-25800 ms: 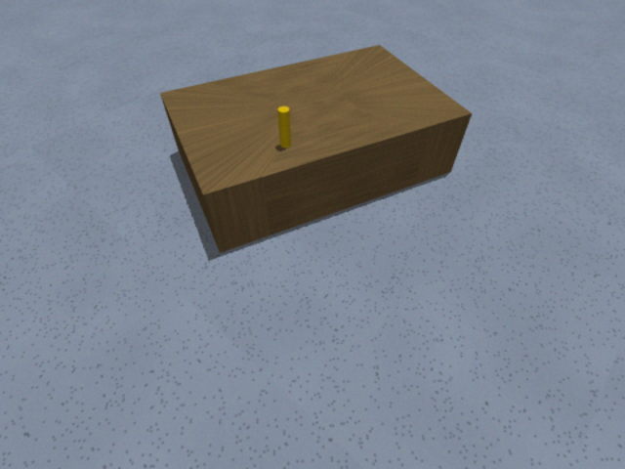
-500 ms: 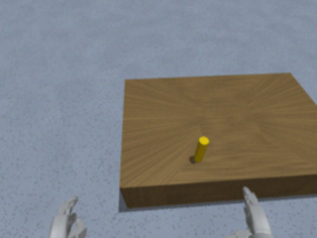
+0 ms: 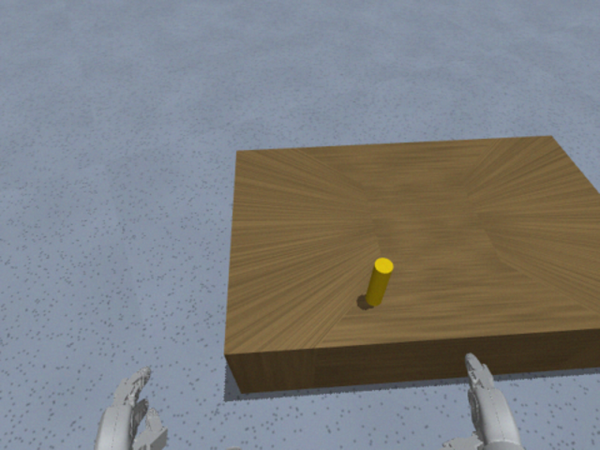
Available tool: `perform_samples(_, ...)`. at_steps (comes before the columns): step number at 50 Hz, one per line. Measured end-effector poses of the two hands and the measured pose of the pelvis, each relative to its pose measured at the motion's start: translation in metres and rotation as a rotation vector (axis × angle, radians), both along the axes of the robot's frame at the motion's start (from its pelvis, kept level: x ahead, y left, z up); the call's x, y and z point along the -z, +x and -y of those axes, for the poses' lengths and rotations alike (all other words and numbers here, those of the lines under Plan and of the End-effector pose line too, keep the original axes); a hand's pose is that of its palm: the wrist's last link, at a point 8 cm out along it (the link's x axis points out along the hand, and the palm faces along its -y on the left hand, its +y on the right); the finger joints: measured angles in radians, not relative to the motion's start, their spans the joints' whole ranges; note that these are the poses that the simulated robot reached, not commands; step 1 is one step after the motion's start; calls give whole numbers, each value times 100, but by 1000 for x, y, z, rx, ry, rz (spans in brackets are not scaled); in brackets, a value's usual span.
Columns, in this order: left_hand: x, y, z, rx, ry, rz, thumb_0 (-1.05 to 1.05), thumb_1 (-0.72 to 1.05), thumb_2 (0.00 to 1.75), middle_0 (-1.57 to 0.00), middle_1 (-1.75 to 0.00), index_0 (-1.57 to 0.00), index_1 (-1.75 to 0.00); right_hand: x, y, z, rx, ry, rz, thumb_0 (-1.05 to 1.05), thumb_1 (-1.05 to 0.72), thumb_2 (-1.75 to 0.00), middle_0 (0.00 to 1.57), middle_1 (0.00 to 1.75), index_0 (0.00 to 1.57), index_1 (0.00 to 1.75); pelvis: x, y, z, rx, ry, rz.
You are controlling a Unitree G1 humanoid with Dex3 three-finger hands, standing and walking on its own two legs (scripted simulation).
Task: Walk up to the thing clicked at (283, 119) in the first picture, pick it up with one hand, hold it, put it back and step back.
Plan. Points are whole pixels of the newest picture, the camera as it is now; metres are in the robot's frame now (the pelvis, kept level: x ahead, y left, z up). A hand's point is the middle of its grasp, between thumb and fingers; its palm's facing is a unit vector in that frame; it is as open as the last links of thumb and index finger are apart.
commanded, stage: home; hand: right
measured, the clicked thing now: (378, 283) +0.53 -0.20 -0.32
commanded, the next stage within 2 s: stand in 0.90 s
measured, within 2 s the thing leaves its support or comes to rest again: neither
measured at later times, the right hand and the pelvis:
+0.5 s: hand (440, 420) +0.17 -0.18 -0.06, palm faces +0.12 +0.96 -0.27, open 17.5 cm; pelvis +0.00 +0.00 +0.00, yaw +0 degrees
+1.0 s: hand (441, 427) +0.17 -0.18 -0.06, palm faces +0.11 +0.95 -0.28, open 17.5 cm; pelvis +0.00 +0.00 +0.00, yaw +0 degrees
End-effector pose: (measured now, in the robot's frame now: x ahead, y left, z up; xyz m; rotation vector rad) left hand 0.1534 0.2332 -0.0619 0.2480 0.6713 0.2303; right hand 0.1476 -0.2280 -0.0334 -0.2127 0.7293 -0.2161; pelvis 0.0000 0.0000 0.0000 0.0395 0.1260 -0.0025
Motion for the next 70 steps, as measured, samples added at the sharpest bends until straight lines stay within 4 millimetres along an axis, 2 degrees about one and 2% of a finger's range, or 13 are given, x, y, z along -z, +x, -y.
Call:
perform_samples(27,3,2,-7,-17,12,-2,2,90,90,-21,-30,-20,-30,-1,5,-4,-4,-6,-8,-1,54,-5,6,5,5,6,2,4,-3,1,-1,-10)
perform_samples(53,4,-5,-6,-11,5,2,2,90,90,-21,-30,-20,-30,-1,-4,-5,-3,-11,-10,-1,53,-6,7,6,6,7,3,-3,-4,0,-3,-6)
perform_samples(59,4,-4,-7,-12,10,3,2,90,90,-21,-30,-20,-30,-1,-3,-4,-2,-14,-10,-1,34,-25,14,18,13,18,3,-3,-4,0,-3,-8)
perform_samples(63,17,-8,-14,119,57,-150,1,90,90,-21,-30,-20,-30,19,-1,7,-106,-65,-49,-1,11,-47,17,24,17,24,-2,-5,-5,1,-20,51)
perform_samples(70,19,-34,-47,67,44,-306,1,90,90,-21,-30,-21,-30,40,-27,38,-88,-76,-214,0,-39,-77,20,29,19,29,-13,-4,-7,2,-37,95)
